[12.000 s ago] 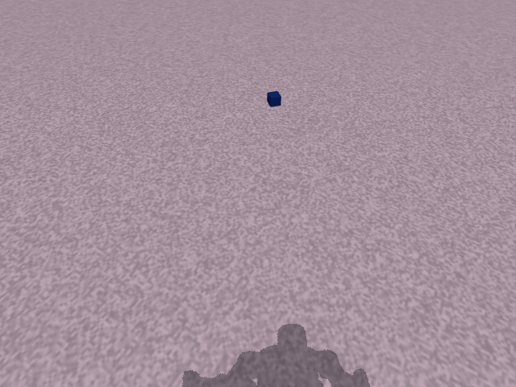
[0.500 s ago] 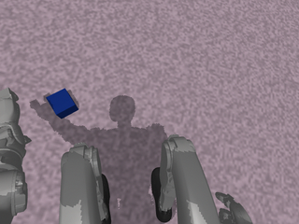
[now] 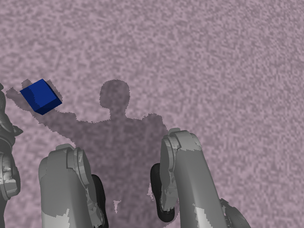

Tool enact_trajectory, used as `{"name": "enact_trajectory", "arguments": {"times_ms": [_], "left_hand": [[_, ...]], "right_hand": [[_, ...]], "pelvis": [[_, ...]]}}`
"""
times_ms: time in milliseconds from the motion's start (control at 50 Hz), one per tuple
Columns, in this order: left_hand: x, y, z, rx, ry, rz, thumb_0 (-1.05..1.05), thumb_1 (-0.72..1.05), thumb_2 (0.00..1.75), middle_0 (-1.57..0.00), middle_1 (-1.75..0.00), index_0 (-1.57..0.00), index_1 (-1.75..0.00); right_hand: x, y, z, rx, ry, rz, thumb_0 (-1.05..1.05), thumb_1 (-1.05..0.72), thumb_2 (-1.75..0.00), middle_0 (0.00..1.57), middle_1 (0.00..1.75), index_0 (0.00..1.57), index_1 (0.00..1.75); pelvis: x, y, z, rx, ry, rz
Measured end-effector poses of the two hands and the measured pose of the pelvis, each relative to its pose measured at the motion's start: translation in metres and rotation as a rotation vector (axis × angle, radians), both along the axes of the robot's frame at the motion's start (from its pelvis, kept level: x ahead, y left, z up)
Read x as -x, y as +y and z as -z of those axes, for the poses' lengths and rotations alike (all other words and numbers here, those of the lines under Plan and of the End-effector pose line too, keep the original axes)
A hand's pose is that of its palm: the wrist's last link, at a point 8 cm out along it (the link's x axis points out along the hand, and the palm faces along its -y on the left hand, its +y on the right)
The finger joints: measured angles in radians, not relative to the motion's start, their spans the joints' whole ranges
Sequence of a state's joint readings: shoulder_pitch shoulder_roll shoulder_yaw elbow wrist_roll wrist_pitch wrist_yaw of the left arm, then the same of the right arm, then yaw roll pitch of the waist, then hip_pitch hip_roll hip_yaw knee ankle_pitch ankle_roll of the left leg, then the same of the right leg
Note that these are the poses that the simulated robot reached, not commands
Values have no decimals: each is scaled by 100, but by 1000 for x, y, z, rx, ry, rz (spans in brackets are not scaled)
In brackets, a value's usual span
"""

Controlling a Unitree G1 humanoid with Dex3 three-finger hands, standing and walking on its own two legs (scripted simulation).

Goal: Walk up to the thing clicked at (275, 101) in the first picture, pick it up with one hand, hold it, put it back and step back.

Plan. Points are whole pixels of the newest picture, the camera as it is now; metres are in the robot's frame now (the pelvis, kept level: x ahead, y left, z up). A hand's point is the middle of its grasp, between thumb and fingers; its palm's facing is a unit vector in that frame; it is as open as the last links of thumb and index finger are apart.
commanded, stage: rise first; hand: left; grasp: from above
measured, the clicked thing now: (42, 97) +0.50 +0.29 -0.31
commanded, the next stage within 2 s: none
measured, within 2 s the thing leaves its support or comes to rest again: neither
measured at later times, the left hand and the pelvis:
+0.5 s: hand (11, 108) +0.44 +0.33 -0.20, palm faces -0.35 -0.26 -0.90, open 14.0 cm; pelvis +0.01 +0.00 -0.02, yaw -2 degrees
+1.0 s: hand (13, 104) +0.45 +0.33 -0.22, palm faces -0.34 -0.26 -0.90, open 14.0 cm; pelvis +0.00 +0.00 -0.03, yaw -3 degrees
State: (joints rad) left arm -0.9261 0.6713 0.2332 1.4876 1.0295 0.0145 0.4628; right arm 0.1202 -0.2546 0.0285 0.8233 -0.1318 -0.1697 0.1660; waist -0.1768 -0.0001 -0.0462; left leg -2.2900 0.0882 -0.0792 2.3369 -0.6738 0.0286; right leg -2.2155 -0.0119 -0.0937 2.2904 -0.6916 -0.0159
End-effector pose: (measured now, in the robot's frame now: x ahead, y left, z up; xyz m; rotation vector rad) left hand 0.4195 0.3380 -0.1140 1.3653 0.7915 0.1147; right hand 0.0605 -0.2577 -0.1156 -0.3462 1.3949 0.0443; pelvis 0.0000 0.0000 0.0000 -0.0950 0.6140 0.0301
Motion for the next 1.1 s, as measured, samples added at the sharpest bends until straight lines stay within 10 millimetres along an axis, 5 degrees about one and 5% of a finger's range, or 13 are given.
{"name": "enact_trajectory", "arguments": {"times_ms": [560, 1100], "left_hand": [[-24, -4, 34, 12, -15, -27, 0, -52, 97, -10, -105, -12, -104], [-40, -6, 45, 15, -28, -28, 0, -55, 98, -11, -105, -12, -105]], "right_hand": [[13, -4, 10, -7, 54, -15, 0, -92, -90, 20, 29, 20, 30], [27, -2, 8, -26, 68, -36, 0, -93, -91, 20, 29, 20, 30]], "pelvis": [[-5, 2, 24, 23, -18, 20], [-4, 3, 34, 43, -36, 31]]}}
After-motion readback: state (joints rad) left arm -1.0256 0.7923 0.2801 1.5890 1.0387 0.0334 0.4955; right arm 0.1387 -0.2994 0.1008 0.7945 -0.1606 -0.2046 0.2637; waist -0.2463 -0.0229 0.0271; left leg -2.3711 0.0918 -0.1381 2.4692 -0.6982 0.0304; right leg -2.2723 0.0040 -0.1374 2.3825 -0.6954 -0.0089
